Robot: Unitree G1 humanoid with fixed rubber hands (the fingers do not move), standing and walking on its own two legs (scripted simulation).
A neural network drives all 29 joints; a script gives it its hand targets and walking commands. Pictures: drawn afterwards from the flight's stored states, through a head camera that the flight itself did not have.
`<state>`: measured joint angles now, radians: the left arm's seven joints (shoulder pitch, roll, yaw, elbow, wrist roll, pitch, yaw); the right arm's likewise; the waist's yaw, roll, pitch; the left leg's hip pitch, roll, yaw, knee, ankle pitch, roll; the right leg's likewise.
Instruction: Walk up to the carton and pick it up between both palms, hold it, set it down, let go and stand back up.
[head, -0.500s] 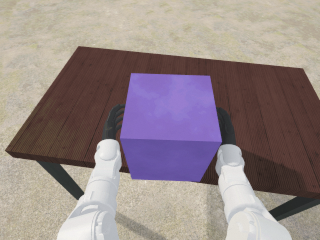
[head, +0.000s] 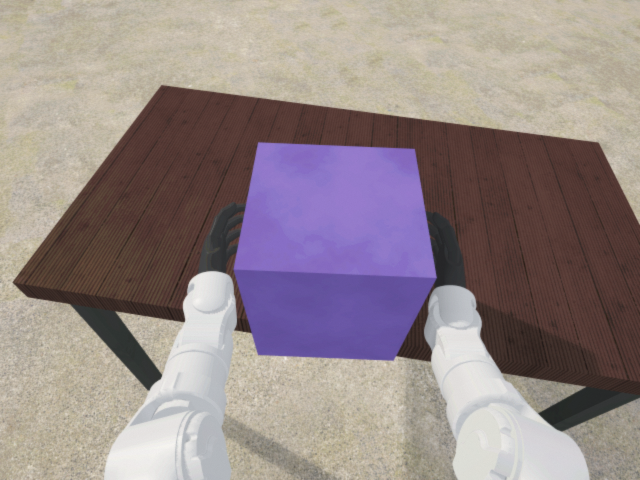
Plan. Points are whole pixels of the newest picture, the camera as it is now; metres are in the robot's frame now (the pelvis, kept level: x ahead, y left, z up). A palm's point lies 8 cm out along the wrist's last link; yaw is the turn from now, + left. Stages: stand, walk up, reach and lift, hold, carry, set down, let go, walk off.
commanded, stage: reach and lift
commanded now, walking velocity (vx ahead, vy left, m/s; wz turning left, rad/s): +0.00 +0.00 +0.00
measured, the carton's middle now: (330, 259) +0.43 +0.02 +0.01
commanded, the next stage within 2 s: hold in 2.00 s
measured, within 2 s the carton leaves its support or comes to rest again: neither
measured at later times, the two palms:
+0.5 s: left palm (204, 218) +0.40 +0.17 +0.12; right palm (460, 233) +0.39 -0.13 +0.12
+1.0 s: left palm (184, 198) +0.37 +0.17 +0.18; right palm (474, 226) +0.37 -0.12 +0.16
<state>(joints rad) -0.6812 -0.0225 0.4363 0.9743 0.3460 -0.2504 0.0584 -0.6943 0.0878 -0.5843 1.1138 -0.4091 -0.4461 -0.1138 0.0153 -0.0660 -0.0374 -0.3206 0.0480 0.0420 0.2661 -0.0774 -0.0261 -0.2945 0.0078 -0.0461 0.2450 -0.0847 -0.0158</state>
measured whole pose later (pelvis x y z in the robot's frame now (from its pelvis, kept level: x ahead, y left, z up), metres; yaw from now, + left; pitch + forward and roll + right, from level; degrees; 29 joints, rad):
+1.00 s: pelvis -0.01 +0.01 +0.00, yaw +2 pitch -8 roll -1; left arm -0.67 -0.02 0.29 0.31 0.32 0.55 0.03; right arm -0.70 0.00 -0.13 0.68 0.11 0.18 -0.16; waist -0.08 -0.06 0.06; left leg -0.05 0.02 0.01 0.34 -0.14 0.00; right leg 0.01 -0.02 -0.06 0.27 -0.14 0.01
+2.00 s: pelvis -0.01 +0.00 +0.00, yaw +2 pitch -10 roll -1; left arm -0.72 0.00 0.34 0.22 0.36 0.69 -0.04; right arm -0.77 0.00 -0.09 0.61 0.13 0.28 -0.20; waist -0.10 -0.06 0.08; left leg -0.01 0.03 0.00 0.32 -0.14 -0.01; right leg 0.04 -0.01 -0.07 0.27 -0.15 0.00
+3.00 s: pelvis +0.00 +0.00 +0.00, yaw +4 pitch -13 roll -1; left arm -0.64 0.00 0.36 0.03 0.39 0.82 -0.10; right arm -0.73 0.02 -0.02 0.45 0.22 0.39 -0.27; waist -0.11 -0.07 0.06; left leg 0.05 0.03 -0.02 0.33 -0.16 -0.02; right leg 0.12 0.00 -0.09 0.27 -0.17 -0.01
